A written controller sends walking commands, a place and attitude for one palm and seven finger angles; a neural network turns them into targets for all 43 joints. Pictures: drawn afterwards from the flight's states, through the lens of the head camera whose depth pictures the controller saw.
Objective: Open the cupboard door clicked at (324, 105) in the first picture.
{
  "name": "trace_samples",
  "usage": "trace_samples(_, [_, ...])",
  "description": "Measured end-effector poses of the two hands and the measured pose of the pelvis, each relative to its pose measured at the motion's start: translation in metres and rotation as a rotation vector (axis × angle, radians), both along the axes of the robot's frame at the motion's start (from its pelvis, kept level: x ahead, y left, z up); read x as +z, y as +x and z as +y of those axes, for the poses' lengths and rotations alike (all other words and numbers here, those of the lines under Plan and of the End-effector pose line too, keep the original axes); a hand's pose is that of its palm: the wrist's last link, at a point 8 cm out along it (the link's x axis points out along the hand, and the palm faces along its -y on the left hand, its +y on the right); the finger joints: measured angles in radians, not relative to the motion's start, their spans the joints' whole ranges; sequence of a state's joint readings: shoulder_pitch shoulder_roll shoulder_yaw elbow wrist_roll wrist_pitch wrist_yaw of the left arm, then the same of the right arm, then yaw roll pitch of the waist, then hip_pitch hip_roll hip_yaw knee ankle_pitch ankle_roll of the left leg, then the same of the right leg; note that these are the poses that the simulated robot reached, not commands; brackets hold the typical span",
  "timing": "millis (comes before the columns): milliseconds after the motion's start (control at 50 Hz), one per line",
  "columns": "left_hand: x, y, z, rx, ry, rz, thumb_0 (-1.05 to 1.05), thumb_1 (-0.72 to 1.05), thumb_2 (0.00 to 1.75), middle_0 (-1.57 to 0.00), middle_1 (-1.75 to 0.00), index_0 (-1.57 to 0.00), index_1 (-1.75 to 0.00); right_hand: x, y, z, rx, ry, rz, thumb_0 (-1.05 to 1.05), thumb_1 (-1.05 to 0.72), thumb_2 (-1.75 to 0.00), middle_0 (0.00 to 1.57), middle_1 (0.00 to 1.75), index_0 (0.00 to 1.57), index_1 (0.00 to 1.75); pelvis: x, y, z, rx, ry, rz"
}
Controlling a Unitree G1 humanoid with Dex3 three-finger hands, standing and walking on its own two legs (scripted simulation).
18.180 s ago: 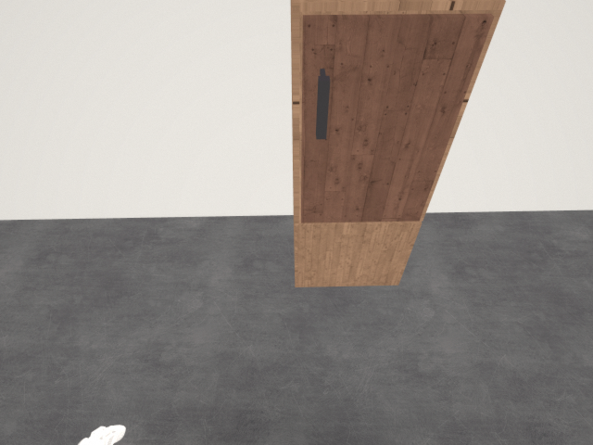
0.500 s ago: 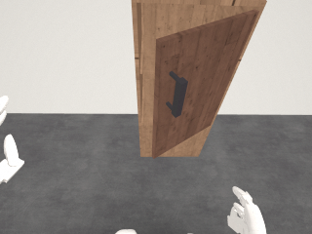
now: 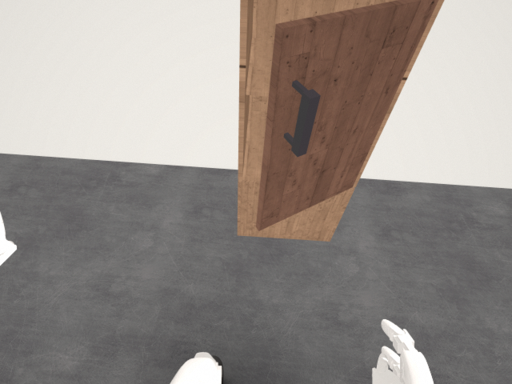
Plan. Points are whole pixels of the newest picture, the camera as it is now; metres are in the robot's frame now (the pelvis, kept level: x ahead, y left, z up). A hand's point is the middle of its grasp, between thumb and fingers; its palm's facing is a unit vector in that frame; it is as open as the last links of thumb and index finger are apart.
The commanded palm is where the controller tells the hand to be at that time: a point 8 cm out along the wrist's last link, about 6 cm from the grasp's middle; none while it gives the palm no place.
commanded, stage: stop stepping back and stand still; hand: left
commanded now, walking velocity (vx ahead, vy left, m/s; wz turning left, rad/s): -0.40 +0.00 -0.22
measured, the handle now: (298, 119) +0.57 -0.05 +0.09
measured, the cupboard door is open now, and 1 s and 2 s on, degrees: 32 32 32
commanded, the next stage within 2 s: let the arm hang, fingers relaxed in 0.88 s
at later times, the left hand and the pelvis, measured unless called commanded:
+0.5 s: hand out of the picture +0.12 +0.25 +0.20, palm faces +0.35 -0.79 -0.50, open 7.4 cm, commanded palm +0.07 +0.30 +0.21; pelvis -0.09 +0.01 +0.03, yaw -4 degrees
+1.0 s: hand out of the picture +0.11 +0.24 +0.19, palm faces +0.38 -0.77 -0.51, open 7.4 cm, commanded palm none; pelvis -0.11 +0.00 +0.02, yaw -2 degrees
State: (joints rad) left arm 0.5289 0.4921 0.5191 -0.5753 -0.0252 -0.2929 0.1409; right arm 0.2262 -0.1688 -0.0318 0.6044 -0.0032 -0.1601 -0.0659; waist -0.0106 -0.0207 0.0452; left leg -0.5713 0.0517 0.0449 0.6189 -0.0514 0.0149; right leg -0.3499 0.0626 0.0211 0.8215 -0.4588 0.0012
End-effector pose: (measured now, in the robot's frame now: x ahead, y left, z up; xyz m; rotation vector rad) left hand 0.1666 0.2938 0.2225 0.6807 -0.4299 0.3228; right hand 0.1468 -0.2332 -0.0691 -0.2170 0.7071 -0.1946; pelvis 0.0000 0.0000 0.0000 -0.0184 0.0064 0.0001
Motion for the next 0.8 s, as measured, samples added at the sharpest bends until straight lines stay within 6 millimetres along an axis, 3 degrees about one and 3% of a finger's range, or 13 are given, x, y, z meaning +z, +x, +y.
trace_samples(100, [-0.014, -0.03, -0.007, 0.057, -0.093, 0.111, 0.01, 0.88, 0.9, -0.21, -0.3, -0.22, -0.3, 0.001, -0.01, 0.004, 0.053, 0.033, 0.028, 0.01, -0.9, -0.9, 0.2, 0.3, 0.21, 0.3, 0.013, -0.026, -0.003, -0.032, 0.016, 0.007])
trace_samples(200, [-0.011, -0.038, -0.004, 0.057, -0.144, 0.149, 0.01, 0.88, 0.9, -0.22, -0.3, -0.22, -0.3, 0.029, -0.023, 0.009, 0.069, 0.006, 0.036, 0.01, -0.9, -0.9, 0.2, 0.3, 0.21, 0.3, 0.034, -0.038, -0.002, -0.043, 0.068, 0.047])
trace_samples(300, [-0.012, -0.041, 0.008, 0.025, -0.142, 0.122, 0.01, 0.88, 0.9, -0.22, -0.3, -0.22, -0.3, 0.04, -0.033, 0.006, 0.044, -0.056, -0.051, 0.01, -0.9, -0.9, 0.2, 0.3, 0.21, 0.3, 0.027, -0.057, 0.013, -0.004, 0.009, 0.064])
trace_samples(400, [-0.007, -0.061, 0.014, 0.003, -0.104, 0.142, 0.02, 0.88, 0.9, -0.21, -0.3, -0.22, -0.3, 0.049, -0.063, 0.01, 0.01, -0.03, -0.067, 0.01, -0.9, -0.9, 0.2, 0.3, 0.21, 0.3, 0.03, -0.075, 0.014, -0.056, 0.043, 0.004])
trace_samples(500, [0.0, -0.085, -0.001, -0.013, -0.103, 0.116, 0.02, 0.88, 0.9, -0.21, -0.3, -0.22, -0.3, 0.037, -0.098, 0.01, 0.015, 0.009, -0.049, 0.01, -0.9, -0.9, 0.2, 0.3, 0.21, 0.3, 0.028, -0.087, 0.008, -0.069, 0.044, -0.022])
trace_samples(620, [-0.009, -0.096, -0.011, 0.015, -0.156, 0.114, 0.01, 0.88, 0.9, -0.21, -0.3, -0.22, -0.3, 0.013, -0.136, -0.005, -0.016, 0.017, 0.059, 0.01, -0.9, -0.9, 0.2, 0.3, 0.21, 0.3, 0.027, -0.104, 0.0, -0.074, 0.031, -0.014])
trace_samples(720, [-0.014, -0.098, -0.014, 0.015, -0.189, 0.116, 0.01, 0.88, 0.9, -0.21, -0.3, -0.22, -0.3, 0.015, -0.161, -0.018, -0.055, -0.01, 0.101, 0.01, -0.9, -0.9, 0.2, 0.3, 0.21, 0.3, 0.03, -0.112, -0.002, -0.074, 0.05, -0.016])
trace_samples(800, [-0.011, -0.101, -0.018, -0.023, -0.167, 0.101, 0.02, 0.88, 0.9, -0.21, -0.3, -0.22, -0.3, 0.016, -0.17, -0.025, -0.08, -0.044, 0.073, 0.01, -0.9, -0.9, 0.2, 0.3, 0.21, 0.3, 0.025, -0.115, 0.001, -0.067, 0.035, -0.022])
